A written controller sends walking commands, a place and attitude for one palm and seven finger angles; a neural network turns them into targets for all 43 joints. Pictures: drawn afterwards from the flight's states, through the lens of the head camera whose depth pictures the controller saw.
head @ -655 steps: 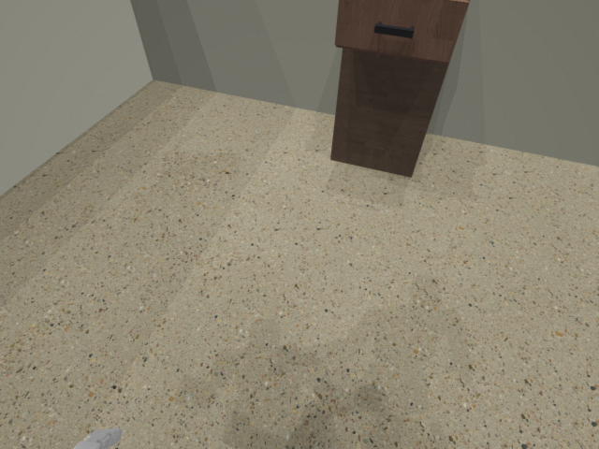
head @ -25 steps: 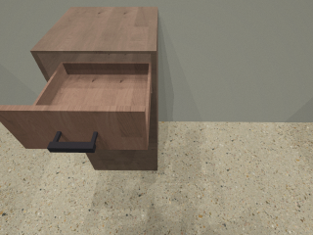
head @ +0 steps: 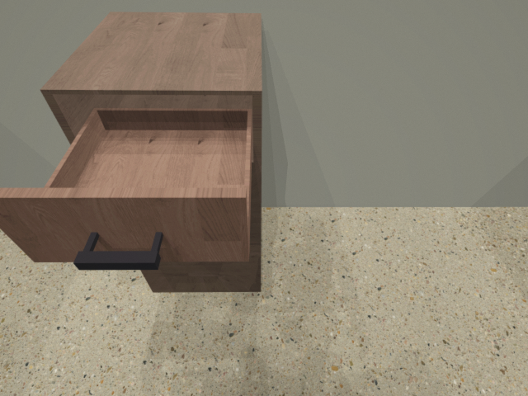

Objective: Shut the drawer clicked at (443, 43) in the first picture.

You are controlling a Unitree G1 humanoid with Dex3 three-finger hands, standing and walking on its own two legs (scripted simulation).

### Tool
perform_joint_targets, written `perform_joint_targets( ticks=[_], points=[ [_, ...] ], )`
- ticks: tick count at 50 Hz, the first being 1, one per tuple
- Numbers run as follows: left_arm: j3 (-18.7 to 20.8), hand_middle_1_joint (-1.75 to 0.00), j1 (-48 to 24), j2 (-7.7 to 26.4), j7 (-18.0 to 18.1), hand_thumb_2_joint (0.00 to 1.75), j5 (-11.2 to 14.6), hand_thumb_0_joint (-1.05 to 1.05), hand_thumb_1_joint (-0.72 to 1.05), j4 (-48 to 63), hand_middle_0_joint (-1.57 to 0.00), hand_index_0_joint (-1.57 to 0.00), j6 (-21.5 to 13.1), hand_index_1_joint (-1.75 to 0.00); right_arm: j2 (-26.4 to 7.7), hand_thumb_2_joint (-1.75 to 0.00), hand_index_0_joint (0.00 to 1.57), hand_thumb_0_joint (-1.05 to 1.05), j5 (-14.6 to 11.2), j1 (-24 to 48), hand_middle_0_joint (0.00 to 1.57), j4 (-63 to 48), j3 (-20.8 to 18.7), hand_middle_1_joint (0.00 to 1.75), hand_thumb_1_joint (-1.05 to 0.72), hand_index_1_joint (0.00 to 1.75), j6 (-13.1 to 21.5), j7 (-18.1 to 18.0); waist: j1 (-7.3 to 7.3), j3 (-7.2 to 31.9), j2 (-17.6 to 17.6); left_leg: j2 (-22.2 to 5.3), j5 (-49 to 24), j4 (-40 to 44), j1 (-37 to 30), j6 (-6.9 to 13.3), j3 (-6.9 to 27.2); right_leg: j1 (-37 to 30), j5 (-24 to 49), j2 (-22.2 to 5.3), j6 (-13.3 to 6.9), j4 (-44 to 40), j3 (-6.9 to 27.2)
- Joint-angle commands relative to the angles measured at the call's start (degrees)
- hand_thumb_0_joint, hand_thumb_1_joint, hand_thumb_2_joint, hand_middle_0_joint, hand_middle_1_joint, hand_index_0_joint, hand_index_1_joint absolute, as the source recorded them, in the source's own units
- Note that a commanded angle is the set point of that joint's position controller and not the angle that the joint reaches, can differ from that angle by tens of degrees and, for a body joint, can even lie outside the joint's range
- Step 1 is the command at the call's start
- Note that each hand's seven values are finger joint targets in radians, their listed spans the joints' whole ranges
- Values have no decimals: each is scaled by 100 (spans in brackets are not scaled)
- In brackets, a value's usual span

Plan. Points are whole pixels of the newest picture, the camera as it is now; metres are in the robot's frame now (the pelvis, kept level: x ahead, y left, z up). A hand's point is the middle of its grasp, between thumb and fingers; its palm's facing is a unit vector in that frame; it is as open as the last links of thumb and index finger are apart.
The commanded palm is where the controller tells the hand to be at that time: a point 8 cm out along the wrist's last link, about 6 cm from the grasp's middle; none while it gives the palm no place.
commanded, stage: look again from close up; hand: left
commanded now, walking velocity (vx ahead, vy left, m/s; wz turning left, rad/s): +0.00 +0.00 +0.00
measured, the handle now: (122, 249) +0.32 +0.25 +0.04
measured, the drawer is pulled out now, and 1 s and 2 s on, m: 0.29 0.28 0.28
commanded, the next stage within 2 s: raise the hand and make a fist in 0.14 s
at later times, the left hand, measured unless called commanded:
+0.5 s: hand (129, 347) +0.18 +0.20 +0.01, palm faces +0.20 -0.98 -0.04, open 6.9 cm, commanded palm +0.09 +0.25 -0.04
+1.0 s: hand (129, 355) +0.17 +0.19 +0.02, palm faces +0.05 -1.00 -0.06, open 4.2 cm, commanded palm +0.11 +0.25 +0.04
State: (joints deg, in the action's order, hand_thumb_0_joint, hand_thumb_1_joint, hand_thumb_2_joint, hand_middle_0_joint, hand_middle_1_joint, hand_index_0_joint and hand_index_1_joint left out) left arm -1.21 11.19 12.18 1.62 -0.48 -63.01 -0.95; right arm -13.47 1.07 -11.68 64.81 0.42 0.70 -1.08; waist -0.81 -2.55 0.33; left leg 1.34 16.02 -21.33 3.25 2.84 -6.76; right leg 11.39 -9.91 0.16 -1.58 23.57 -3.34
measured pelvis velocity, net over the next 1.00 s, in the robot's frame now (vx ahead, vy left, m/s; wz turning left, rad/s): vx -0.01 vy -0.03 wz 0.06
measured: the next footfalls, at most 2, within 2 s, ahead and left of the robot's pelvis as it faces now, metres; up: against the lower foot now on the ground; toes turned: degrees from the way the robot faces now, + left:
none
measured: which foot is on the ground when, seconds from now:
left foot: down 0.00-1.00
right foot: down 0.00-1.00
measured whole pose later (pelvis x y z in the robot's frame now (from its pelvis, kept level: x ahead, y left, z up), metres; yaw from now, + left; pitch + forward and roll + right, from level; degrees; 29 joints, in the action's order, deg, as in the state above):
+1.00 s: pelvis -0.01 -0.03 -0.05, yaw +4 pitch +8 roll +0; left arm 15.1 26.7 16.1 -20.2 20.3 4.7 -13.3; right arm -11.2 -3.2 -13.9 32.3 1.7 14.7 -2.9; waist -1.0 5.2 2.0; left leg -1.2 27.6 -50.8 31.2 0.6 -2.1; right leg 36.0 -20.5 0.0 -4.2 48.1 -8.3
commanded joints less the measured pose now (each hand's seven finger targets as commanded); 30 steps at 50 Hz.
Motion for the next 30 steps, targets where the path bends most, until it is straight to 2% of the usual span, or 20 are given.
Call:
perform_joint_targets(
  ticks=[1,11,12,13,14,15,16,17,18,19,20,21,22,24,25,26,27,28,29,30],
  points=[
    [200,-30,132,904,50,90,-11,0,90,264,-20,-20,-94,-30,-888,-90,20,0,-29,-123,20,-187,-148,30,-90,30,107,-54,39,121,-4,-931,-1249,506,348,-43,803,-304,1146,-739,-114,-224,725],
    [202,-30,138,911,38,90,-11,0,90,254,-20,-20,-78,-30,-923,-90,20,0,-28,-71,20,-195,-145,30,-90,30,101,-56,47,59,-8,-923,-1148,592,294,-37,822,-284,1027,-744,-95,-309,719],
    [149,-30,802,549,279,90,-40,0,90,35,-20,-20,-137,-30,-525,-90,20,0,-96,3,20,-553,-85,30,-90,30,186,-20,167,163,-270,-1093,-2278,-514,637,-161,531,-336,3159,-975,71,274,698],
    [1946,-32,-3735,2446,200,90,887,0,90,8337,-22,-22,-1335,-32,-1197,-90,20,0,-405,-55,20,-2617,-327,30,-90,30,898,-224,-224,2775,666,-202,-2994,2,-226,-470,1073,-1014,2264,-205,-95,503,510],
    [1439,-34,-737,1785,213,90,445,0,90,6756,-24,-24,-1045,-34,-904,-90,20,0,-207,415,20,-2531,-165,30,-90,30,1360,-349,263,2184,1503,-418,-3925,83,-500,-462,899,-517,748,-116,-267,557,390],
    [1147,-37,-325,1343,452,90,594,0,90,6251,-26,-26,-837,-37,-1007,-90,20,0,-220,289,20,-2162,-219,30,-90,30,1484,-341,94,1699,1631,-463,-3490,62,-143,-672,818,-140,159,-109,-240,584,110],
    [501,-39,1157,3,347,90,761,0,90,5620,-28,-28,-428,-39,-611,-90,20,0,-291,-28,20,-2130,-226,30,-90,30,1473,-239,-23,1125,1009,-540,-3102,81,54,-656,809,390,-60,-96,-93,537,-9],
    [584,-41,129,151,221,90,957,0,90,6531,-30,-30,-621,-41,-862,-90,20,0,-272,255,20,-2582,-263,30,-90,30,1600,-155,-113,282,603,-481,-2605,-77,602,-591,994,663,-67,-156,-60,528,-72],
    [988,-43,525,413,49,90,1017,0,90,6573,-32,-32,-922,-43,-898,-90,20,0,-208,174,20,-2746,-413,30,-90,30,1698,-142,-3,477,74,-467,-2138,-310,827,-537,966,708,-132,-109,-41,488,-166],
    [960,-45,1330,185,-145,90,1076,0,90,6179,-34,-34,-1187,-45,-879,-90,20,0,-190,284,20,-2911,-440,30,-90,30,1765,-124,128,224,-348,-348,-1591,-538,1374,-509,905,835,-158,-64,-48,525,-239],
    [1257,-47,2172,231,-336,90,1138,0,90,5765,-36,-36,-1430,-47,-870,-90,20,0,-192,310,20,-3069,-464,30,-90,30,1765,-77,303,230,-632,-255,-1346,-737,1743,-475,838,854,-161,-79,-83,653,-259],
    [1144,-50,2576,-28,-630,90,1242,0,90,5592,-38,-38,-1761,-50,-789,-90,20,0,-218,283,20,-3184,-452,30,-90,30,1744,4,325,239,-1162,-182,-966,-975,2114,-444,779,1099,-330,-30,-50,887,-299],
    [1055,-52,2911,-252,-972,90,1427,0,90,5468,-40,-40,-2133,-52,-797,-90,20,0,-234,425,20,-3353,-470,30,-90,30,1737,64,344,110,-1405,-127,-465,-1247,2620,-422,699,1400,-630,-29,-38,1150,-287],
    [1216,-56,2955,-120,-1675,90,1688,0,90,5600,-44,-44,-2943,-56,-825,-90,20,0,-242,594,20,-3692,-512,30,-90,30,1784,177,363,325,-1256,5,264,-1725,3255,-428,575,1764,-1135,-71,-69,1542,-106],
    [1558,-58,2922,208,-1996,90,1758,0,90,5488,-46,-46,-3241,-58,-900,-90,20,0,-270,578,20,-3808,-546,30,-90,30,1768,229,365,298,-728,47,424,-1915,3339,-468,533,1841,-1325,-139,-145,1622,88],
    [1599,-60,2416,471,-2268,90,1787,0,90,5934,-48,-48,-3544,-60,-923,-90,20,0,-271,628,20,-3995,-506,30,-90,30,1821,247,336,648,-379,90,613,-2157,3554,-407,507,1941,-1561,-181,-139,1777,251],
    [1842,-62,2016,826,-2368,90,1763,0,90,6281,-50,-50,-3682,-62,-896,-90,20,0,-268,652,20,-4135,-500,30,-90,30,1868,215,356,1064,-118,82,683,-2374,3717,-340,478,2008,-1708,-202,-123,1970,401],
    [2014,-65,1789,992,-2391,90,1757,0,90,6614,-52,-52,-3724,-65,-836,-90,20,0,-274,617,20,-4239,-483,30,-90,30,1885,178,382,1474,30,61,704,-2524,3806,-279,480,1995,-1854,-212,-99,2081,525],
    [2014,-67,1472,991,-2368,90,1819,0,90,6977,-54,-54,-3716,-67,-774,-90,20,0,-262,586,20,-4335,-458,30,-90,30,1899,131,361,1712,261,49,675,-2619,3799,-244,521,2026,-1923,-211,-83,2151,594],
    [2232,-69,1073,1212,-2269,90,1934,0,90,7444,-56,-56,-3711,-69,-794,-90,20,0,-251,467,20,-4350,-461,30,-90,30,1896,88,316,1839,366,29,747,-2705,3783,-235,601,2121,-2113,-180,-61,2191,645]
  ],
)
